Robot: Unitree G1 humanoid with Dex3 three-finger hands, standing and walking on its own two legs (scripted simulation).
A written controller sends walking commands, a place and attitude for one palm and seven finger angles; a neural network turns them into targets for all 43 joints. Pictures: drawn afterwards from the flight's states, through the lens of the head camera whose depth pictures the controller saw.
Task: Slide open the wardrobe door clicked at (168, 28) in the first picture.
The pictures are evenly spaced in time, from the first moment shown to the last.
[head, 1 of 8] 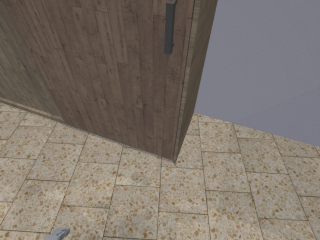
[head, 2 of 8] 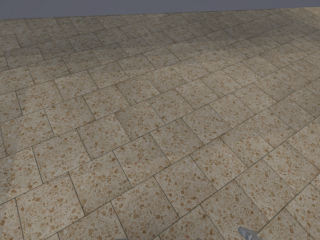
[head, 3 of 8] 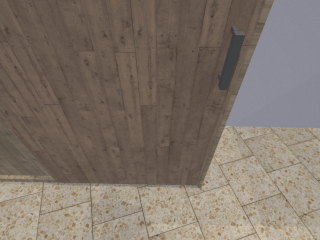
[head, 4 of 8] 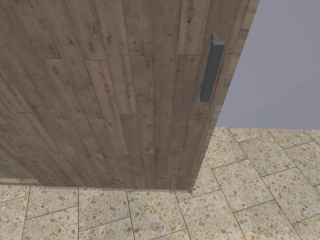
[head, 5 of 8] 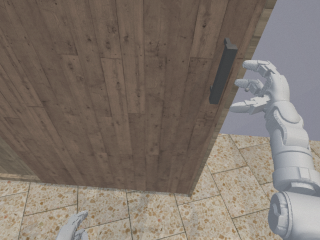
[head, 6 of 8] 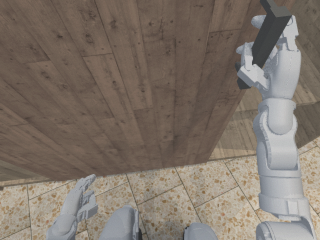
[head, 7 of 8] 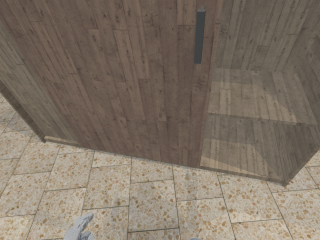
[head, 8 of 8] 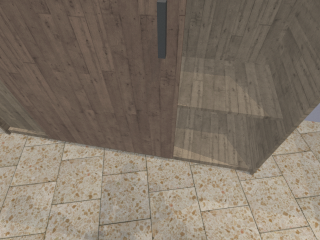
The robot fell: no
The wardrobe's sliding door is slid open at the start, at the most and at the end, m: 0.00 0.52 0.52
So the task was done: yes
